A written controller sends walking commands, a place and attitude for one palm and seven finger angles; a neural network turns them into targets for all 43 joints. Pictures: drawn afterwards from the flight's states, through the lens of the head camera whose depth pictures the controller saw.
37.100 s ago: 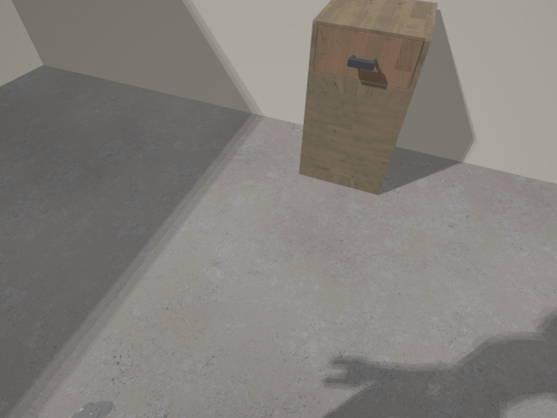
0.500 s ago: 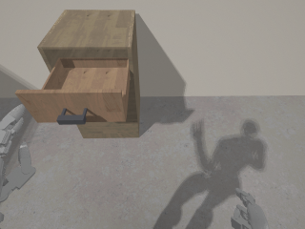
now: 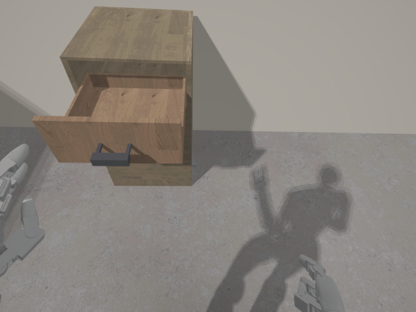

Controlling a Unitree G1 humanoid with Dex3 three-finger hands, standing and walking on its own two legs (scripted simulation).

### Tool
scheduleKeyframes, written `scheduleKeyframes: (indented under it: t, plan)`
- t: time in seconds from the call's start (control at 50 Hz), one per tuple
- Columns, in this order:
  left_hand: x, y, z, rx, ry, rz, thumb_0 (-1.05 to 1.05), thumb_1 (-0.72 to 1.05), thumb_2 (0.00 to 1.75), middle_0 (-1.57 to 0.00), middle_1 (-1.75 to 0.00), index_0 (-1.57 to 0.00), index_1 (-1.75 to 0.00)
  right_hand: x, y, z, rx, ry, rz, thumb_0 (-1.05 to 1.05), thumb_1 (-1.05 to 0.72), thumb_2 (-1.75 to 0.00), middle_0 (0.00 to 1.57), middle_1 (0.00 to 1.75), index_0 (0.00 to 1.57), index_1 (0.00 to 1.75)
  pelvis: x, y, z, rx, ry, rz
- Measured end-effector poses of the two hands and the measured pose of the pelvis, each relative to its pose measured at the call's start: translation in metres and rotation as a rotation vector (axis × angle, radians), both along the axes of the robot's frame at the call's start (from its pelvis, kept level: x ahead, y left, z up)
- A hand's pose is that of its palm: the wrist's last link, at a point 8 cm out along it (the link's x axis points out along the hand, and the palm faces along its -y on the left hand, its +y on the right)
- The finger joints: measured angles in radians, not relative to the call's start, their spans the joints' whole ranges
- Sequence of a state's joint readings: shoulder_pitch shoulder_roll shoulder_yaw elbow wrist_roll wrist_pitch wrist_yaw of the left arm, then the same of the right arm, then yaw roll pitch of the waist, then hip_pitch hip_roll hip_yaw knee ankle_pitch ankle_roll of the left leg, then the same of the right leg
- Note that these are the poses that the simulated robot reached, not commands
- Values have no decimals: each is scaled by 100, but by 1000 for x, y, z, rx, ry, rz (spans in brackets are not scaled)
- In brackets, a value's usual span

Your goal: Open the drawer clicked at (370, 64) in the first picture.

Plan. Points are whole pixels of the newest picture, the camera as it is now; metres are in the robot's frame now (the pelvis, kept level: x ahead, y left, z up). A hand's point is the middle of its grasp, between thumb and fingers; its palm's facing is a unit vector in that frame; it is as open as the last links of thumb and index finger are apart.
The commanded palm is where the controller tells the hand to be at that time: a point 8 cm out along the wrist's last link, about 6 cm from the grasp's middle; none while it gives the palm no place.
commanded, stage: stop stepping back and stand still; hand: left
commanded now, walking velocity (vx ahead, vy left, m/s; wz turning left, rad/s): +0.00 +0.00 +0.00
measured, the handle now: (112, 153) +0.53 +0.31 -0.09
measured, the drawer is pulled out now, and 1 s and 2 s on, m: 0.30 0.30 0.30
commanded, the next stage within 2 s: let the arm hang, fingers relaxed in 0.30 s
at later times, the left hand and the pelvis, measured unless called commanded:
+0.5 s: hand (64, 262) +0.19 +0.26 +0.03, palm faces +0.17 -0.87 -0.46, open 7.4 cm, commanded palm none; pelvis -0.02 +0.01 -0.01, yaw +1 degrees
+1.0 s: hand out of the picture -0.05 +0.17 -0.17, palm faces +0.00 -0.97 -0.25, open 7.3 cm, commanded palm none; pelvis -0.02 -0.03 +0.00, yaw +1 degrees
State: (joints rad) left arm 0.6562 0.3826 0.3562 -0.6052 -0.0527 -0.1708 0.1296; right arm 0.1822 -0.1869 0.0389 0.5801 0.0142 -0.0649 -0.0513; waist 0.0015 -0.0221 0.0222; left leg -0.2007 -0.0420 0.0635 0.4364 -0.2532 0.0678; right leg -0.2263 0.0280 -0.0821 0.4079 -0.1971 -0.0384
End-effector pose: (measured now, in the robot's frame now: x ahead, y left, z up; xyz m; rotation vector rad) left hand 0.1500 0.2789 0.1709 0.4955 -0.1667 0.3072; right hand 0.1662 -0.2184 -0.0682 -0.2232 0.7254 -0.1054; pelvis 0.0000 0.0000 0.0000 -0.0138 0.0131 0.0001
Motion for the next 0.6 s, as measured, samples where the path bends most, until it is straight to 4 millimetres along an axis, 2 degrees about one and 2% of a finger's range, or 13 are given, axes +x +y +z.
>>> scheduleKeyframes:
  t: [0.1, 0.28, 0.4, 0.42, 0.44, 0.5, 0.56, 0.6]
  plan:
    - [-4, 4, -4, -21, -2, -2, 2, 89, 90, -21, -30, -21, -31, -7, 0, 2, -26, -1, 2, 1, -91, -90, 21, 30, 20, 30, -5, 6, 0, 1, -4, -1]
    - [-6, 6, 4, 10, -37, -32, 2, 89, 90, -21, -30, -21, -31, -14, -2, 6, -37, -19, -15, 1, -91, -90, 20, 30, 20, 30, -10, 10, 0, 1, -11, -4]
    - [-8, 5, 1, 7, -27, -29, 2, 89, 90, -21, -30, -21, -31, -17, -4, 5, -33, -20, -20, 1, -91, -90, 20, 30, 20, 30, -13, 10, 0, 1, -10, -6]
    - [-6, 6, -7, 13, -10, -37, 2, 89, 90, -20, -30, -21, -31, -17, -5, 1, -21, -27, -8, 1, -91, -90, 20, 30, 20, 30, -13, 10, -1, -1, -4, 3]
    - [-1, 8, -25, 10, 53, -37, 1, 89, 90, -20, -30, -21, -31, -18, -7, -5, -13, -14, 11, 1, -91, -90, 20, 30, 20, 30, -15, 10, -3, 1, 1, 13]
    - [9, 17, -113, -93, 401, 34, 1, 90, 90, -20, -30, -20, -31, -27, -16, -30, -1, 78, 26, 1, -91, -90, 20, 30, 20, 30, -21, 11, -8, 18, 7, 22]
    - [-12, 8, -202, -207, 770, 106, 1, 90, 90, -19, -29, -20, -30, -47, -27, -48, 5, 155, -5, 1, -91, -90, 20, 30, 20, 30, -25, 6, -13, 46, -8, 16]
    - [-40, -11, -247, -273, 977, 119, 1, 91, 90, -19, -29, -20, -30, -67, -35, -55, 2, 217, -31, 1, -91, -90, 20, 30, 20, 30, -26, 1, -14, 46, -22, 6]
